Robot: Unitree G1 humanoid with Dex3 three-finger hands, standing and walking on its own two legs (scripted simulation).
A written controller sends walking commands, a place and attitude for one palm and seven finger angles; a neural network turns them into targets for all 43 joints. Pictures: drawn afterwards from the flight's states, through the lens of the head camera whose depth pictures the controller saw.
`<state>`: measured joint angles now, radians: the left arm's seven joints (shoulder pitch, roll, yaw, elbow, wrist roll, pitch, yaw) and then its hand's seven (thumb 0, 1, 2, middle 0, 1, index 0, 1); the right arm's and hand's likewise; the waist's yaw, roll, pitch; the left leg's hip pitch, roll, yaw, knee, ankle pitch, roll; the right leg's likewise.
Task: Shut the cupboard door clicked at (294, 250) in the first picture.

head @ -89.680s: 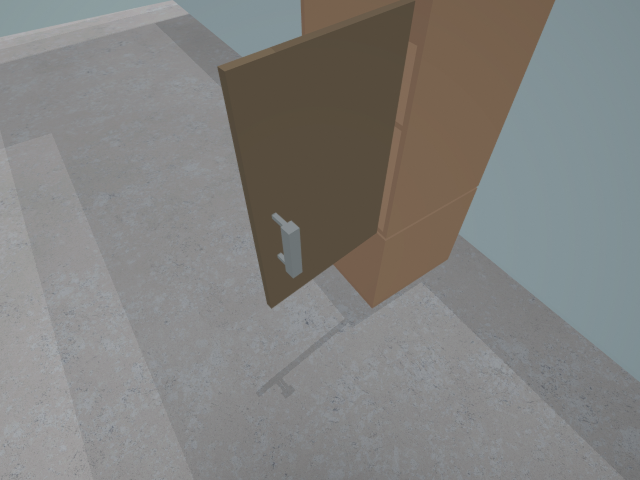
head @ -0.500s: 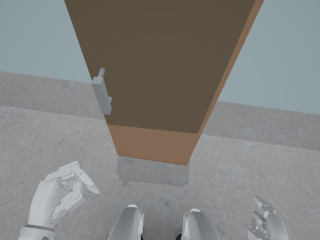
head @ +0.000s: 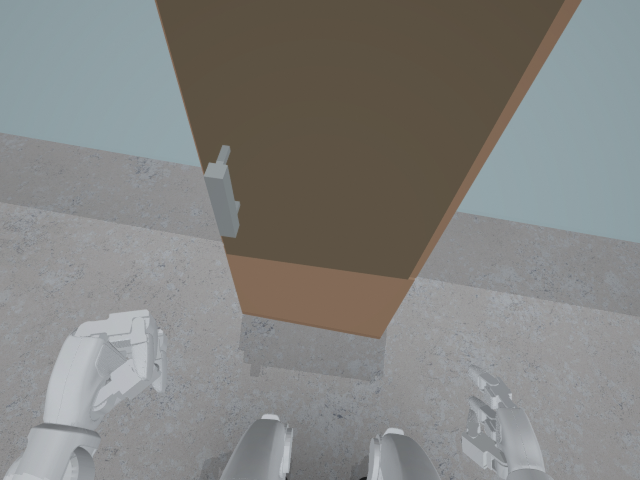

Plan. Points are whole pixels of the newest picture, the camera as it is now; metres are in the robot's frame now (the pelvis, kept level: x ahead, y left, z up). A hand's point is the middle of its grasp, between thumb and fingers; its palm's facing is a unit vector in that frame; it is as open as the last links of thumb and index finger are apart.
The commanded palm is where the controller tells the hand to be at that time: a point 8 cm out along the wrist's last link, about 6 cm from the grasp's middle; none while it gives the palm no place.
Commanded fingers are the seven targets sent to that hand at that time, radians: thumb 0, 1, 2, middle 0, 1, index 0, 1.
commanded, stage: raise the hand and make a fist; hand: left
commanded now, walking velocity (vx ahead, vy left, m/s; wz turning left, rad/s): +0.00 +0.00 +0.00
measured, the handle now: (227, 192) +0.49 +0.19 +0.01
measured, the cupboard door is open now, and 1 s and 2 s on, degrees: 3 3 3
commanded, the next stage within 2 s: bring the fist close to the handle in 0.38 s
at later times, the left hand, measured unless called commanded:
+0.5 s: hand (192, 383) +0.22 +0.16 +0.04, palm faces -0.06 -1.00 -0.03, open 3.1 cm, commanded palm +0.21 +0.22 +0.04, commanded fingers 0.00 0.90 0.90 -1.30 -1.50 -1.30 -1.50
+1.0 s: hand (203, 305) +0.30 +0.17 +0.03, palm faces -0.03 -1.00 -0.03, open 3.1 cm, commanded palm +0.29 +0.21 +0.03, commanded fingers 0.00 0.90 0.90 -1.30 -1.50 -1.30 -1.50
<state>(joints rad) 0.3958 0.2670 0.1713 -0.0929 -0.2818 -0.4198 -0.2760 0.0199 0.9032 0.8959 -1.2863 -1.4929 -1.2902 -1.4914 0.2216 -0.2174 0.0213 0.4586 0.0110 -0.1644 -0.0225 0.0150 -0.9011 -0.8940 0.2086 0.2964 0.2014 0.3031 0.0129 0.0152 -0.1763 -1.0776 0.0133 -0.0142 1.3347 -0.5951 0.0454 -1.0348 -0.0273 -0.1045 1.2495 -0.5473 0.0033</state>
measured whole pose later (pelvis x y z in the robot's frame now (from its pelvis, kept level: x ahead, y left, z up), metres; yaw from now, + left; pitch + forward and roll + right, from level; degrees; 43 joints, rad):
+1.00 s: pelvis +0.00 -0.02 -0.01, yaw +0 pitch +22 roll -3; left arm 0.04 0.27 0.21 0.24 -0.28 -0.43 -0.28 0.02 0.90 0.90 -1.30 -1.50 -1.30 -1.50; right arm 0.25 -0.26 0.01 0.53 0.02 -0.13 -0.03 0.02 -0.90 -0.89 0.21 0.30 0.20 0.30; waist -0.03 0.02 -0.20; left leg -1.15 0.03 -0.01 1.36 -0.60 0.02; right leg -1.13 -0.01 -0.10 1.31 -0.56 -0.03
